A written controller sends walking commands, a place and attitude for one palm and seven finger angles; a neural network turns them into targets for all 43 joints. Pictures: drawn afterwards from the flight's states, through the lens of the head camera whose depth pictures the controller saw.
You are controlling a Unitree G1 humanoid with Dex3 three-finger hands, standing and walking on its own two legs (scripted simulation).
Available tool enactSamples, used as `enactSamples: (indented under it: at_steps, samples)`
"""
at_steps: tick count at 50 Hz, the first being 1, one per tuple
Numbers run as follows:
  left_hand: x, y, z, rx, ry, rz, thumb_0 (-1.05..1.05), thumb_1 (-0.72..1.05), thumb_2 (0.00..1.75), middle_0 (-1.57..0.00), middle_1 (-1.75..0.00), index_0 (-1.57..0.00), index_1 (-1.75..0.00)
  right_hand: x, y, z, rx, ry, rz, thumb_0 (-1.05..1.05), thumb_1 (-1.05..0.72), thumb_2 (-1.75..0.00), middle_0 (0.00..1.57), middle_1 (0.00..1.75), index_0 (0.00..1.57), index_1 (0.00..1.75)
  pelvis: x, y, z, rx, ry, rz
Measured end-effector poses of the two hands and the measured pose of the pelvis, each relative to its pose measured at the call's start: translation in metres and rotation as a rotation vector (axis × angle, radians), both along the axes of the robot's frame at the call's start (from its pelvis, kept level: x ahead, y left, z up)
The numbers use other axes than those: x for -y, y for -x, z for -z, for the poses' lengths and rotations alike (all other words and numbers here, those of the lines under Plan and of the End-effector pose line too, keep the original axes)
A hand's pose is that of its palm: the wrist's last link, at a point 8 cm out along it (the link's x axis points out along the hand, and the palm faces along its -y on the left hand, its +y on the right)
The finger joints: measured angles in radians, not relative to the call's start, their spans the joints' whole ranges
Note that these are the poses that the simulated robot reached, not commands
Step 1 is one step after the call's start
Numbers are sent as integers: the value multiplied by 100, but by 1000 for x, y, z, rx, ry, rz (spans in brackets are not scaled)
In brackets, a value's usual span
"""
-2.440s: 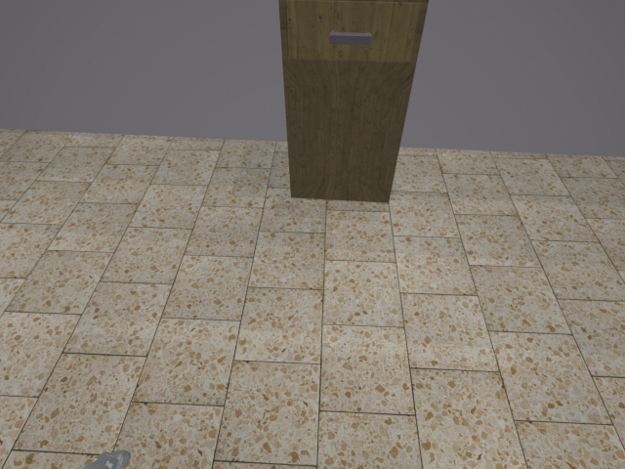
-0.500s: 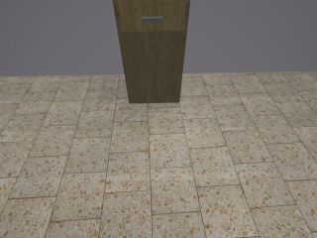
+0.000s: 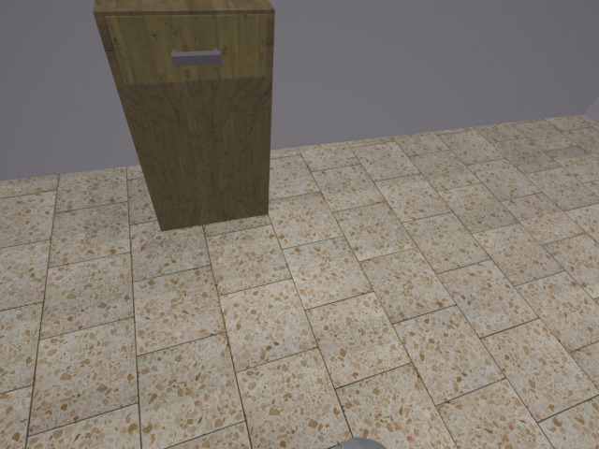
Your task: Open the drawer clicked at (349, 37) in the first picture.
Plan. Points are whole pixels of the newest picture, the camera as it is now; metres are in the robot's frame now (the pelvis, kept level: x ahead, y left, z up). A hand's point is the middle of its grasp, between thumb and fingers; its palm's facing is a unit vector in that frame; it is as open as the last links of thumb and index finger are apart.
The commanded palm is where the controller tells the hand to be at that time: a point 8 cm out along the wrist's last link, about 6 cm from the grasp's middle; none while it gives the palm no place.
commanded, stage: walk to a spot facing it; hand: left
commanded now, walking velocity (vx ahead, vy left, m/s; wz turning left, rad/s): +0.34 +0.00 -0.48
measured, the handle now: (195, 54) +1.08 +0.39 -0.01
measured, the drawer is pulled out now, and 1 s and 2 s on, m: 0.00 0.00 0.00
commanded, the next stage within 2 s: turn to face it in 0.66 s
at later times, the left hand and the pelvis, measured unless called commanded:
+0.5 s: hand (271, 320) +0.37 +0.07 -0.17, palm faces -0.26 -0.95 -0.16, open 7.3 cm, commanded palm none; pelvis +0.21 -0.06 -0.01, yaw -13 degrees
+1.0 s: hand (250, 288) +0.44 +0.13 -0.18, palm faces -0.17 -0.97 -0.15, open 7.4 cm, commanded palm none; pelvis +0.39 -0.05 +0.00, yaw -14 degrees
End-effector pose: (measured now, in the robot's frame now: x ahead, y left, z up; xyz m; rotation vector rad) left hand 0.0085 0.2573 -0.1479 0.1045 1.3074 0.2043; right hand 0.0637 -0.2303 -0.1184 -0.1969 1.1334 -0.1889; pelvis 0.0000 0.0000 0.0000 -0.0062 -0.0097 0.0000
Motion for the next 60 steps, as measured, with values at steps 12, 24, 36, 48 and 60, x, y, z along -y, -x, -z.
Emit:
enactSamples:
  at_steps: [12,24,36,48,60]
  samples:
    - [34,-231,-22,183,21,263,1,91,90,-19,-30,-20,-30,-7,76,6,-341,-47,258,0,-92,-90,19,30,20,30,1,-93,-3,-7,-12,118]
    - [132,-368,-2,229,55,402,1,91,90,-20,-30,-20,-30,11,7,32,-453,-163,401,1,-91,-90,20,30,20,30,60,-202,18,1,1,221]
    - [86,-370,-10,38,-25,308,-1,93,90,-20,-30,-21,-30,83,-248,8,18,-43,255,0,-93,-90,19,30,20,30,64,-293,1,-5,23,273]
    - [75,-419,8,-75,28,272,1,91,90,-20,-30,-20,-30,56,-329,2,-2,-14,219,0,-92,-90,19,30,20,30,47,-380,1,14,21,262]
    - [114,-504,-14,112,-3,213,1,92,90,-20,-30,-20,-30,71,-294,21,-244,-81,233,0,-93,-90,20,30,20,30,73,-400,-1,-9,-2,129]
